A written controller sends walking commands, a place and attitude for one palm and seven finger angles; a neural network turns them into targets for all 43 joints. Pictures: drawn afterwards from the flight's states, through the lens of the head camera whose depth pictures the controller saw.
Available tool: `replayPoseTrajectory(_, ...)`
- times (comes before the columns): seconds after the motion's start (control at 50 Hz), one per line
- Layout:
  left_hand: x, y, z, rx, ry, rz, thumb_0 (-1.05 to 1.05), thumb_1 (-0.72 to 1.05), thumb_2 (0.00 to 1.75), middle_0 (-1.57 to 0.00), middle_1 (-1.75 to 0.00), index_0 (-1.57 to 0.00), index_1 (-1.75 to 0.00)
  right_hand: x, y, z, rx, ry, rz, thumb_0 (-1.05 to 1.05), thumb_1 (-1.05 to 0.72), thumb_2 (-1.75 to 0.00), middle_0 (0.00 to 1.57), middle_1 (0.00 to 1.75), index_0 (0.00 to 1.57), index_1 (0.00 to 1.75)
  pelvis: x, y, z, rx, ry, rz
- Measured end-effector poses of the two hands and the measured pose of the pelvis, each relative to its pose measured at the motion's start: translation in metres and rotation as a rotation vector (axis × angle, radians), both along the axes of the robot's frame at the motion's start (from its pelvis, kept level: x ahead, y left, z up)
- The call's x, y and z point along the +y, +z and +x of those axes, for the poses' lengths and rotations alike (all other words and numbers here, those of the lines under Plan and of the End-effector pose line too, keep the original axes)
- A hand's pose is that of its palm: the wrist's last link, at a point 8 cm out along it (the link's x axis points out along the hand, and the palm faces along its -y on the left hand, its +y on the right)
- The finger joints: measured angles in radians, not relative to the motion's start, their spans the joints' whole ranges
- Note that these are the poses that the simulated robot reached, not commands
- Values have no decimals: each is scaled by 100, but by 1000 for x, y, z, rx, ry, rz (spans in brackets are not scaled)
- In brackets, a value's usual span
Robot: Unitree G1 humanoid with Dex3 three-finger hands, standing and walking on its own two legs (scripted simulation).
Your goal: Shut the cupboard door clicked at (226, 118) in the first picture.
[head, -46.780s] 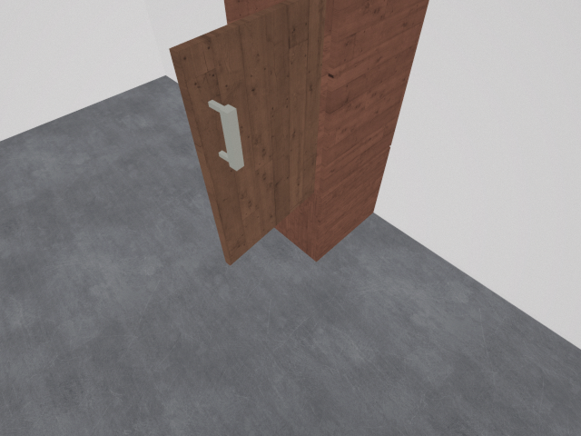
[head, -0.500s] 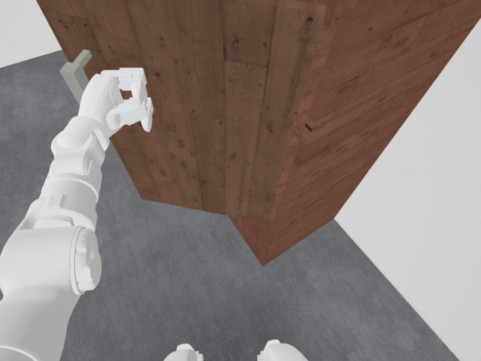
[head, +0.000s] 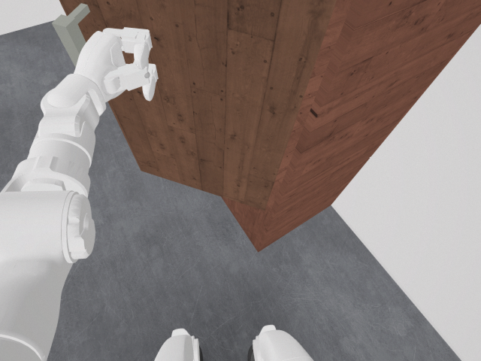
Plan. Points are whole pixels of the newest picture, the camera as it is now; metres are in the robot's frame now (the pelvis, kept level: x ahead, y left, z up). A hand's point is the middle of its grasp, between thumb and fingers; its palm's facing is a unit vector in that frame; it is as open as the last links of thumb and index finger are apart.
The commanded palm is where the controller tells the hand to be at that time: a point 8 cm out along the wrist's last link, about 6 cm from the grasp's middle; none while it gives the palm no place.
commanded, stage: push the door shut along its arc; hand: left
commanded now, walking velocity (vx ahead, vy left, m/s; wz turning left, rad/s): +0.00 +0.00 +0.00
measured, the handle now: (90, 53) +0.58 +0.18 +0.13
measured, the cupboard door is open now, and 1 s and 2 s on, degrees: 39 27 27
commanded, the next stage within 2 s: pull the fist back off the door in 0.16 s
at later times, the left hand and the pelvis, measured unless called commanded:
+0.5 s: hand (174, 56) +0.56 +0.05 +0.14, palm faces +0.03 -1.00 +0.01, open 3.2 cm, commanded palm +0.53 +0.09 +0.14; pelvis +0.01 +0.00 -0.01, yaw -1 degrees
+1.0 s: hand (164, 108) +0.48 +0.07 +0.11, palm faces -0.01 -1.00 +0.02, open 3.1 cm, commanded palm +0.46 +0.11 +0.14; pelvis +0.01 -0.01 +0.02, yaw -1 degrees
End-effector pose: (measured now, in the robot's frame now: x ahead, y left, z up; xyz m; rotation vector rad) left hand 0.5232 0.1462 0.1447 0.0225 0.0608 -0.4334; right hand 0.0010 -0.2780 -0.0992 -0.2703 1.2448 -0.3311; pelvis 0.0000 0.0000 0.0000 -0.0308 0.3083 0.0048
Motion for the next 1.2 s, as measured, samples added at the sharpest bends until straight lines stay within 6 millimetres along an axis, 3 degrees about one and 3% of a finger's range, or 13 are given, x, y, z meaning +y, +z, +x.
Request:
replayPoseTrajectory(0.28,-26,1,20,3,-54,8,4,103,100,-129,-150,-130,-150,12,-9,-18,55,-19,6,0,-90,-90,20,30,20,30,6,-8,0,40,0,-5)
replayPoseTrajectory(0.4,-34,-7,29,52,281,-135,3,93,95,-130,-150,-130,-150,26,-11,-27,71,-4,81,0,-90,-90,20,30,20,30,7,-9,2,73,-4,-7)
replayPoseTrajectory(0.46,-39,-9,24,-16,423,-87,3,91,93,-129,-150,-129,-150,37,-14,-31,76,12,138,0,-90,-90,20,30,20,30,6,-9,5,82,-13,-2)
replayPoseTrajectory(0.54,-49,-11,14,-91,454,17,2,91,91,-129,-150,-129,-150,47,-18,-37,85,-3,203,0,-90,-90,20,30,20,30,3,-8,8,63,-23,5)
replayPoseTrajectory(0.68,-48,-15,0,13,443,-5,2,90,90,-129,-150,-130,-150,43,-9,-37,65,-66,209,0,-90,-90,20,30,20,30,-4,7,13,-3,-41,15)
replayPoseTrajectory(0.82,-34,10,-17,-112,436,-7,2,90,90,-129,-150,-130,-150,19,1,-19,16,-32,169,0,-90,-90,20,30,20,30,-11,14,17,-43,-40,21)
replayPoseTrajectory(0.98,-23,-30,-59,9,422,-18,2,90,90,-129,-150,-130,-150,-2,11,26,-73,25,117,0,-91,-90,20,30,20,30,-12,20,15,-92,-21,19)
replayPoseTrajectory(1.08,-30,-17,-76,-120,408,-44,2,91,90,-130,-150,-130,-150,-1,13,60,-169,65,102,0,-91,-90,20,30,20,30,-10,20,12,-112,-16,20)
replayPoseTrajectory(1.2,-34,0,-73,-107,389,5,2,90,90,-130,-150,-130,-150,14,11,82,-240,75,139,0,-91,-90,20,30,20,30,-9,20,10,-132,-13,25)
